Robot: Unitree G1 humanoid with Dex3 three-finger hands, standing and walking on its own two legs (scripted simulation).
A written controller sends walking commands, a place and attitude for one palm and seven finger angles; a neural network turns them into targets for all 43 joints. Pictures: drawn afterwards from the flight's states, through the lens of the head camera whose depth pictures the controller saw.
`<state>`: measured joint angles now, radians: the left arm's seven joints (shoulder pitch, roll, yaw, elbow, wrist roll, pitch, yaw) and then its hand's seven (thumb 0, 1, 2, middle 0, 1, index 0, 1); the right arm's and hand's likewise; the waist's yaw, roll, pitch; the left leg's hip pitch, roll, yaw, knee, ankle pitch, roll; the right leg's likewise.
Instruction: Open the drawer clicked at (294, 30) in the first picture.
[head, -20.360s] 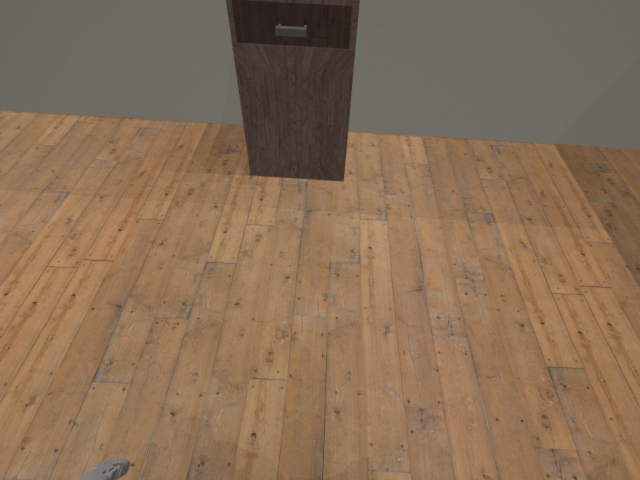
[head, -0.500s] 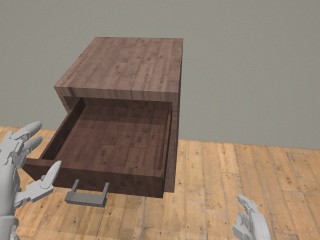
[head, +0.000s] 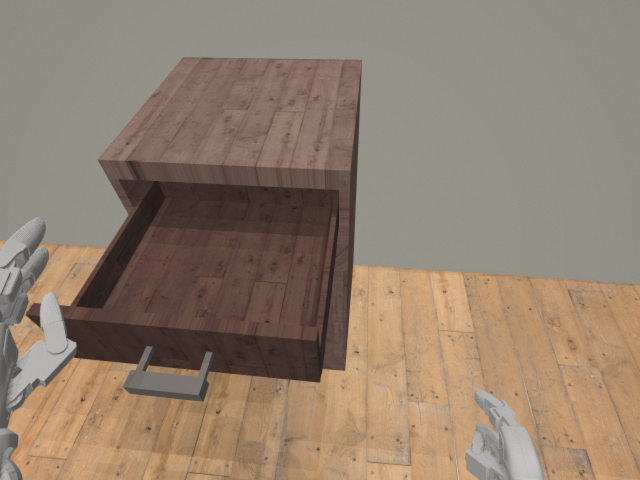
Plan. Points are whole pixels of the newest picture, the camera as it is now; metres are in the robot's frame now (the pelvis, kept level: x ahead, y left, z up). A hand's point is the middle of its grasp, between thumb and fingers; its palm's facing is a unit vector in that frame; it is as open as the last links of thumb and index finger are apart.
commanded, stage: step back with the hand held close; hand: left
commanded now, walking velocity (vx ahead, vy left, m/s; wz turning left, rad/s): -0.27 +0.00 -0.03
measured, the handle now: (172, 370) +0.27 +0.25 -0.06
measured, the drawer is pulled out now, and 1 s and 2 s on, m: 0.30 0.30 0.30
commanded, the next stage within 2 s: stop stepping back and stand still in 1.26 s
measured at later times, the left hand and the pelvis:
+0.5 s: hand (25, 397) +0.15 +0.26 +0.16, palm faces +0.32 -0.81 -0.48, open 7.4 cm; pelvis -0.04 +0.03 -0.01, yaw -1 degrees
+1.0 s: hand (40, 444) +0.12 +0.23 +0.16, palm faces +0.24 -0.84 -0.49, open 7.4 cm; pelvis -0.10 +0.01 -0.01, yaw -5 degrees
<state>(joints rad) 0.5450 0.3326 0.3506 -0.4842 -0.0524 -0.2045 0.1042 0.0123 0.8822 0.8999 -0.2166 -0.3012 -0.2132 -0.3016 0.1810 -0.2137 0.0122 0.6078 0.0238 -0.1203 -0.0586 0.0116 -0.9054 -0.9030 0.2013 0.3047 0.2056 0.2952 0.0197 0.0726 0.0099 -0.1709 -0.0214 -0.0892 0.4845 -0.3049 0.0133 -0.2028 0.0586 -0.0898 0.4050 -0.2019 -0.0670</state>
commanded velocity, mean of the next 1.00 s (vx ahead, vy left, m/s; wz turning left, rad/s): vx -0.32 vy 0.00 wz -0.02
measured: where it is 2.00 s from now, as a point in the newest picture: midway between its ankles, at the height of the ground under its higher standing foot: outside the picture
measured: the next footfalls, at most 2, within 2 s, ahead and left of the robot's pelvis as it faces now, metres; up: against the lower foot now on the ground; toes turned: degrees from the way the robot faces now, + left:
right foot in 0.96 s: -0.13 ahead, -0.10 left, +0.00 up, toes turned -5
left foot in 1.30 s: -0.15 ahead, +0.12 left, +0.00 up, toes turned +1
